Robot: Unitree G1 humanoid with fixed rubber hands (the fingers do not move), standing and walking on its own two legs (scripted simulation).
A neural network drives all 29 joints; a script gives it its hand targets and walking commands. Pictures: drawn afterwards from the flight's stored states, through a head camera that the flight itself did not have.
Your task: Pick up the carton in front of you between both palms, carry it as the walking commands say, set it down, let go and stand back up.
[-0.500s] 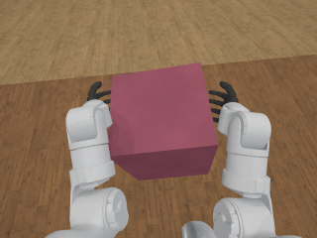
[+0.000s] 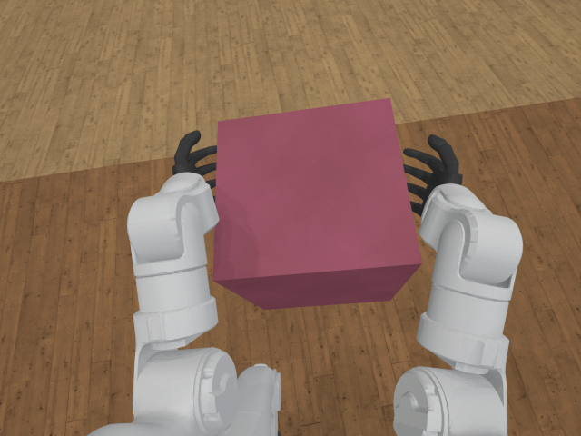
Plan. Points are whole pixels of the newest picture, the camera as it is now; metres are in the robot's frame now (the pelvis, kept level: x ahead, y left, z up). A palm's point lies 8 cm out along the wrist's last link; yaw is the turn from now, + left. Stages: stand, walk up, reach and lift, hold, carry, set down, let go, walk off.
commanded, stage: carry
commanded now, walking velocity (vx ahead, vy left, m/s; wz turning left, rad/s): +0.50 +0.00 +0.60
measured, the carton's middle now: (315, 223) +0.39 +0.02 +0.04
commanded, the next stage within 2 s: none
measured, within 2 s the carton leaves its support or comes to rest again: neither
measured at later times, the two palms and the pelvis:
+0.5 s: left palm out of the picture +0.70 +0.22 +0.25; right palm out of the picture +0.76 -0.07 +0.24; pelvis +0.37 -0.01 +0.05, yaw +14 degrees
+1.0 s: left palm out of the picture +1.03 +0.31 +0.28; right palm out of the picture +1.08 +0.02 +0.26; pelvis +0.70 +0.08 +0.12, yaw +20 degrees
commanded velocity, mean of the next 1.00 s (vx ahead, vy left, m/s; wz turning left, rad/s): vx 0.50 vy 0.00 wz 0.29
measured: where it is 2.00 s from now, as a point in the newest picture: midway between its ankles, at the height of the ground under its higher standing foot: (258, 111)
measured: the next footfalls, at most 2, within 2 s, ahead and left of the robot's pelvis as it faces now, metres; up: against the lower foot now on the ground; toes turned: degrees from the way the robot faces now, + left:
left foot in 0.18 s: +0.33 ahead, +0.13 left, +0.06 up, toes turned +11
right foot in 0.46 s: +0.51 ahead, -0.09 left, +0.08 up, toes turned +10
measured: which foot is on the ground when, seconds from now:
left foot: up 0.00-0.16, down 0.18-0.48, up 0.50-0.82, down 0.84-1.00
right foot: down 0.00-0.20, up 0.22-0.44, down 0.46-0.86, up 0.88-1.00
